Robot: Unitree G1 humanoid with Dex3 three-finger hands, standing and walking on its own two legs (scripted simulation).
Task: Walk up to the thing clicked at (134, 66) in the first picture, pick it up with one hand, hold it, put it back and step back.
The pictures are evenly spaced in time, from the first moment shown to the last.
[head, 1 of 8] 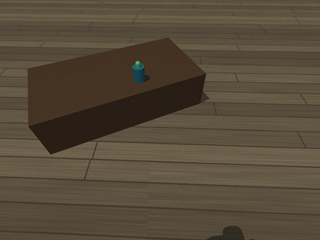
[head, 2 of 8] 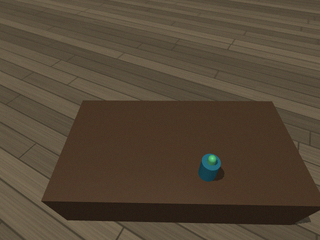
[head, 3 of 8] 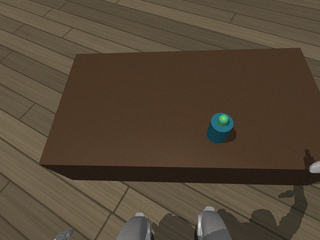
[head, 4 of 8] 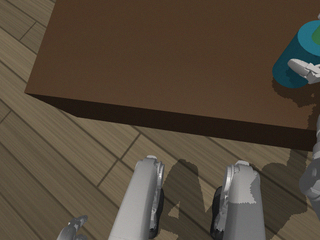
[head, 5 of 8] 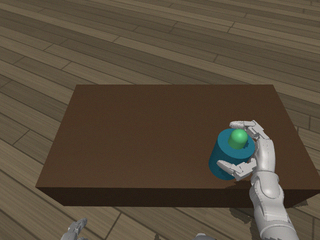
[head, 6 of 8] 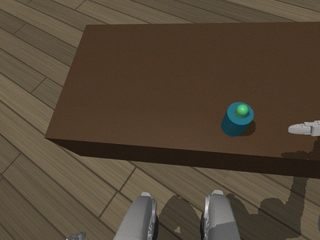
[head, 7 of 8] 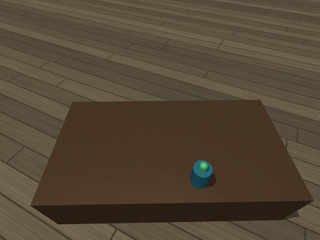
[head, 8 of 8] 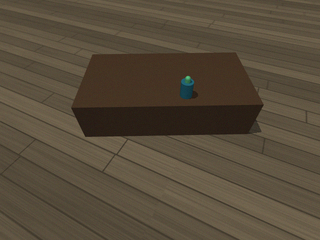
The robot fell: no
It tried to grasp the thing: yes
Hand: right
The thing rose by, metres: 0.36
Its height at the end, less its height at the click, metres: +0.00
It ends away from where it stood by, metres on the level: 0.04
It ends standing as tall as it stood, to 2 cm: yes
